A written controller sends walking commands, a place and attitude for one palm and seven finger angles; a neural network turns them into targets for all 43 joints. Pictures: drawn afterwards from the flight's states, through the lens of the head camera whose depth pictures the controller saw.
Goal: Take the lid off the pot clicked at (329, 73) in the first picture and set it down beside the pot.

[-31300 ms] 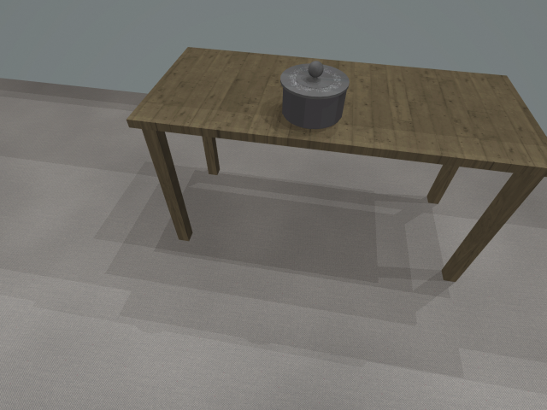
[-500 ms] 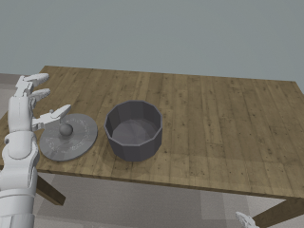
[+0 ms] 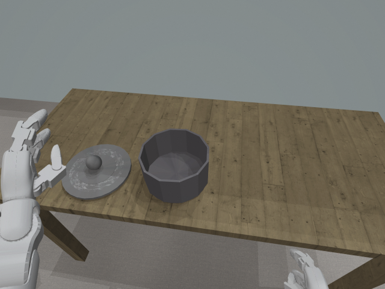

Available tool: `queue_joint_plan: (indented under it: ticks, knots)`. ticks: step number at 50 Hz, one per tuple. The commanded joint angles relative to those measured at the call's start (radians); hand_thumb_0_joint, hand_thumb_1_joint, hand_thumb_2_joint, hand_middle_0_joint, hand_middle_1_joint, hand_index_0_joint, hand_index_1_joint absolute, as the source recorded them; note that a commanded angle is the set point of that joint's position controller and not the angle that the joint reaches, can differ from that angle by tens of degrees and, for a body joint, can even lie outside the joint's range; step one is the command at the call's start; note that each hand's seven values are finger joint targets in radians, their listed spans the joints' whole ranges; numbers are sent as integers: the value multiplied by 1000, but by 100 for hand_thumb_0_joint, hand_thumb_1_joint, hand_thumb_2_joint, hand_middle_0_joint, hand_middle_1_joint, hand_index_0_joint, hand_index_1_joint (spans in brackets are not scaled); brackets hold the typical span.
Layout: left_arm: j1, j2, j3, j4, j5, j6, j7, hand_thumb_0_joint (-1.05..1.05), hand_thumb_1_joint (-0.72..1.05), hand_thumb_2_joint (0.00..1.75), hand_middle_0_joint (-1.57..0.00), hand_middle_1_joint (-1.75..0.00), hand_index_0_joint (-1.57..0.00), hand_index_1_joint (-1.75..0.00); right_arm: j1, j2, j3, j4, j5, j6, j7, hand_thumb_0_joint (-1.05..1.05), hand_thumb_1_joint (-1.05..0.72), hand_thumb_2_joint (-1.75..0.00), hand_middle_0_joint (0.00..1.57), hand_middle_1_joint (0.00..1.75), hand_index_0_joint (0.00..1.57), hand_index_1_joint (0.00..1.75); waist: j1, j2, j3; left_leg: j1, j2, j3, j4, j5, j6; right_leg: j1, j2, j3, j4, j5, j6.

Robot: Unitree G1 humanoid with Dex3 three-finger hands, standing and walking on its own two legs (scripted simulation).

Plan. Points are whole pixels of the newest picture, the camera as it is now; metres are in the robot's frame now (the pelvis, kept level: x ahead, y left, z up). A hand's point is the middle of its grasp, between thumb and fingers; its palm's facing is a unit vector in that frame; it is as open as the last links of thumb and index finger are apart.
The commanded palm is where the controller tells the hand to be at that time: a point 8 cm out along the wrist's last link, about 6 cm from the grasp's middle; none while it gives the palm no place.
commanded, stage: draw the hand back to the body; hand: left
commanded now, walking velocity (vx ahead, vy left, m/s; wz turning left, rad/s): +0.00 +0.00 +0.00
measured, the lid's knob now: (93, 162) +0.45 +0.35 -0.07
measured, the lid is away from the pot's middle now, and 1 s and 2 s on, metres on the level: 0.25 0.25 0.25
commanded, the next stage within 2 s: step back with the hand held close in 0.78 s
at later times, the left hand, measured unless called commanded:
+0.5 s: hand (42, 205) +0.20 +0.26 +0.15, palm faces +0.39 -0.83 -0.39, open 7.4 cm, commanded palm +0.14 +0.29 +0.17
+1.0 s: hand (28, 205) +0.19 +0.26 +0.17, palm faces +0.40 -0.80 -0.45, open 7.4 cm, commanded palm +0.13 +0.29 +0.18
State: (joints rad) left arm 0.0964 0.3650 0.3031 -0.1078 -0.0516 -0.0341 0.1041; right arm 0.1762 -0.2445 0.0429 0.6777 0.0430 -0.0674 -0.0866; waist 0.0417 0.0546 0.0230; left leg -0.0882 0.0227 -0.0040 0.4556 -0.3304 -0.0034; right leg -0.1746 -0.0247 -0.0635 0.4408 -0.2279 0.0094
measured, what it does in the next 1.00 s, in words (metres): stands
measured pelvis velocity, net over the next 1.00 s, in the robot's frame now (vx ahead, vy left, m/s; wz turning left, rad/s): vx -0.01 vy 0.01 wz -0.02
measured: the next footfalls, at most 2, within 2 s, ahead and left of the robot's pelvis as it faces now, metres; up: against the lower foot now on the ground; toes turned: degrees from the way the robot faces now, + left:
none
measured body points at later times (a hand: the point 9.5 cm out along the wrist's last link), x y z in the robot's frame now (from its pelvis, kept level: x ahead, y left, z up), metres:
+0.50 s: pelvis -0.01 +0.01 +0.00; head -0.02 +0.00 +0.45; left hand +0.17 +0.30 +0.17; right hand +0.17 -0.22 -0.09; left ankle -0.05 +0.12 -0.74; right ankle +0.01 -0.13 -0.74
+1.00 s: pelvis -0.01 +0.01 +0.00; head -0.01 +0.01 +0.45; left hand +0.16 +0.30 +0.20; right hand +0.17 -0.21 -0.09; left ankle -0.05 +0.12 -0.74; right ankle +0.01 -0.13 -0.74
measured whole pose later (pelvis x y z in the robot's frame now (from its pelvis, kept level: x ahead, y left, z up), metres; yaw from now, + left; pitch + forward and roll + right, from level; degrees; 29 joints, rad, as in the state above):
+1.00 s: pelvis -0.01 +0.01 +0.00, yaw -1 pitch -2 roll -1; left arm 0.51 0.38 0.38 -0.53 -0.05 -0.13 0.11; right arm 0.19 -0.22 0.04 0.62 0.02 -0.09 -0.09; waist 0.06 0.03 0.03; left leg -0.13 0.01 0.03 0.51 -0.35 0.02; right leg -0.22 -0.04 -0.03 0.47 -0.22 0.03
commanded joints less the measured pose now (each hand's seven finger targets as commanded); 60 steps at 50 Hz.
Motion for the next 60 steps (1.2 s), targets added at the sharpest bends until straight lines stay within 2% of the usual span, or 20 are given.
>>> queue_joint_plan:
  ticks: [1,3,10,11,16,20,21,22,26,30,35,39,44,45,46,47,49,51,54,60]
  knots:
    - [-165,203,82,-264,0,-71,14,0,90,90,-20,-30,-20,-30,-123,-115,-37,-162,-4,-59,-6,0,-90,-90,20,30,20,30,-9,12,-153,-18,16,13,-57,274,39,80,-25,-7,-47,221,-43]
    - [-130,193,68,-309,-1,-74,14,0,90,90,-20,-30,-20,-30,-128,-113,-38,-165,-6,-70,-4,0,-90,-90,20,30,20,30,-4,44,-149,-14,19,10,-54,259,38,75,-30,-5,-52,201,-44]
    - [-3,226,125,-370,-5,-81,20,0,90,90,-20,-30,-20,-30,-129,-114,-42,-163,-12,-80,-1,0,-90,-90,20,30,20,30,2,-23,-117,-40,27,-2,-52,235,37,68,-30,0,-56,171,-46]
    - [14,199,103,-373,-2,-81,16,0,90,90,-20,-30,-20,-30,-134,-111,-40,-171,-12,-82,-2,0,-90,-90,20,30,20,30,2,-23,-116,-39,23,5,-57,237,40,66,-27,1,-56,170,-44]
    - [76,181,77,-497,5,-89,16,0,90,90,-20,-30,-20,-30,-138,-106,-39,-182,-17,-106,2,0,-90,-90,20,30,20,30,6,56,-123,-27,23,0,-55,231,36,59,-30,4,-50,152,-47]
    - [195,207,130,-500,-2,-83,23,0,90,90,-20,-30,-20,-30,-132,-110,-43,-175,-22,-99,3,0,-90,-90,20,30,20,30,13,-13,-91,-57,31,-10,-46,240,31,61,-33,4,-43,163,-50]
    - [200,177,103,-516,1,-85,18,0,90,90,-20,-30,-20,-30,-135,-105,-40,-184,-20,-99,2,0,-90,-90,20,30,20,30,11,6,-96,-55,26,1,-51,245,34,60,-32,5,-43,166,-48]
    - [233,177,109,-507,-2,-82,19,0,90,90,-20,-30,-20,-30,-136,-103,-45,-183,-21,-96,1,0,-90,-90,20,30,20,30,14,-19,-85,-55,31,-2,-43,240,34,52,-34,4,-49,162,-47]
    - [273,162,81,-647,10,-95,20,0,90,90,-20,-30,-20,-30,-139,-97,-39,-198,-25,-117,7,0,-90,-90,20,30,20,30,17,66,-108,-41,29,-9,-47,265,29,58,-34,2,-34,167,-51]
    - [380,170,116,-600,10,-81,29,0,90,90,-20,-30,-20,-30,-141,-94,-50,-185,-25,-105,3,0,-90,-90,20,30,20,30,20,-8,-81,-61,36,-13,-33,274,26,51,-33,0,-28,179,-52]
    - [321,164,92,-658,16,-88,30,0,90,90,-20,-30,-20,-30,-141,-98,-46,-196,-22,-106,-3,0,-90,-90,20,30,20,30,10,17,-47,-66,37,-19,-36,233,26,17,-33,3,-27,132,-51]
    - [381,151,94,-634,17,-86,32,0,90,90,-20,-30,-20,-30,-132,-93,-50,-199,-25,-107,-6,0,-90,-90,20,30,20,30,23,2,-62,-66,35,-16,-32,239,28,29,-35,2,-27,137,-51]
    - [383,153,92,-655,21,-91,33,0,90,90,-20,-30,-20,-30,-134,-93,-48,-198,-26,-111,-2,0,-90,-90,20,30,20,30,23,42,-72,-63,34,-12,-28,247,26,30,-37,5,-21,143,-53]
    - [187,308,280,-709,-12,-167,43,0,90,90,-20,-30,-20,-30,-78,-89,-32,-256,-18,-84,-8,0,-90,-90,20,30,20,30,0,77,36,-105,48,-32,-44,145,45,-61,-72,123,-63,201,-47]
    - [241,261,245,-669,-2,-182,36,0,90,90,-20,-30,-20,-30,-72,-73,-39,-221,-26,-76,-14,0,-90,-90,20,30,20,30,-5,-39,9,-100,52,-34,-41,132,50,-58,-91,130,-68,233,-46]
    - [322,217,211,-609,-3,-176,30,0,90,90,-20,-30,-20,-30,-82,-76,-50,-209,-26,-69,-15,0,-90,-90,20,30,20,30,-15,-108,11,-90,58,-30,-20,152,53,-71,-109,140,-69,287,-44]
    - [372,163,164,-574,0,-170,14,0,90,90,-20,-30,-20,-30,-82,-84,-61,-221,-27,-56,-15,0,-90,-90,20,30,20,30,-27,-164,-59,-64,65,-25,4,248,55,-30,-131,138,-34,416,-35]
    - [425,133,138,-578,6,-180,7,0,90,90,-20,-30,-20,-30,-94,-85,-61,-232,-27,-53,-11,0,-90,-90,20,30,20,30,-27,-67,-124,-42,80,-20,-6,350,59,-6,-133,124,5,463,-25]
    - [502,141,143,-637,17,-187,8,0,90,90,-20,-30,-20,-30,-96,-92,-78,-253,-25,-34,1,0,-90,-90,20,30,20,30,-23,-21,-205,-35,108,-34,7,521,64,26,-132,93,49,505,-15]
    - [569,247,239,-774,19,-212,29,0,90,90,-20,-30,-20,-30,-111,-86,-87,-287,-16,-12,11,0,-90,-90,20,30,20,30,-23,11,-231,-133,121,-80,13,463,67,30,-130,88,93,401,-21]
